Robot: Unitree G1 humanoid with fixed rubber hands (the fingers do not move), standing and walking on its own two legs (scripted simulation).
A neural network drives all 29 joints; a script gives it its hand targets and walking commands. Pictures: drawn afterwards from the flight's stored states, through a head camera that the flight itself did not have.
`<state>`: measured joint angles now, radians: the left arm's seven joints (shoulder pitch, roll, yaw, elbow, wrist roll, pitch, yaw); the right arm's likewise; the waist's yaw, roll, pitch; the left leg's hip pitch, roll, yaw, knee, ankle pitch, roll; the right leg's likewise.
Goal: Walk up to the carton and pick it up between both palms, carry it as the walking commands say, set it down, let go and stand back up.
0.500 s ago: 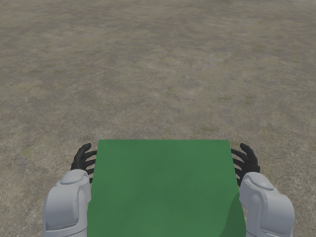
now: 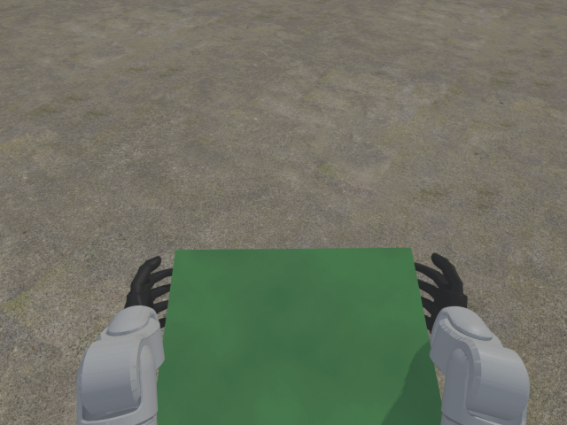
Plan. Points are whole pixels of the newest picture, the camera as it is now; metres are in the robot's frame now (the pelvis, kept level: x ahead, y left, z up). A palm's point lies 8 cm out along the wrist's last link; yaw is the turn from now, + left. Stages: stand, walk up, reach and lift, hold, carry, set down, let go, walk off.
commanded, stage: carry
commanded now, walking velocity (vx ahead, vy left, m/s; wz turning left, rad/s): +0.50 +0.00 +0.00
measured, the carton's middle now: (292, 345) +0.25 +0.00 -0.02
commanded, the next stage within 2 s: none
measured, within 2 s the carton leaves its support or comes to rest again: neither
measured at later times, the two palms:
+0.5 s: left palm (176, 144) +0.61 +0.22 +0.07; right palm (363, 139) +0.63 -0.15 +0.08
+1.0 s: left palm (204, 55) +0.96 +0.22 +0.10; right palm (342, 59) +0.99 -0.15 +0.09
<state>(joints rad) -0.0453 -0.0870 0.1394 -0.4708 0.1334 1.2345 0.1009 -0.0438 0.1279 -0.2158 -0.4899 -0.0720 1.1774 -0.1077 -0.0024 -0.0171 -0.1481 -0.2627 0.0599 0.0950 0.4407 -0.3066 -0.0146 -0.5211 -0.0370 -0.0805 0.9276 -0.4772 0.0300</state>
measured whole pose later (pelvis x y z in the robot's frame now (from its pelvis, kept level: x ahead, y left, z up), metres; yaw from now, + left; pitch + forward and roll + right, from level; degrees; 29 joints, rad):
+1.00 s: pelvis +0.73 +0.03 +0.00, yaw +4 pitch +5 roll +1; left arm -0.03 -0.12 0.15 -0.51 0.13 1.22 0.12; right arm -0.04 0.13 -0.23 -0.51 -0.07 1.18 -0.10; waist 0.00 0.02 -0.09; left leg -0.42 0.03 0.11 1.00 -0.46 -0.03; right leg -0.27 -0.07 -0.14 0.46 -0.27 -0.02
